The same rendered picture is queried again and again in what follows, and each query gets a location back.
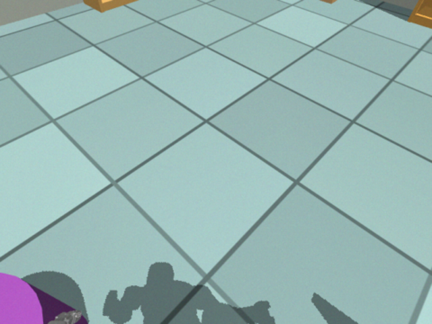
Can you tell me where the bookshelf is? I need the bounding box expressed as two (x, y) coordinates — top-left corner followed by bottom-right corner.
(407, 0), (432, 29)
(83, 0), (138, 13)

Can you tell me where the left robot hand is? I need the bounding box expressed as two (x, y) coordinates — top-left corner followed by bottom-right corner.
(48, 310), (82, 324)

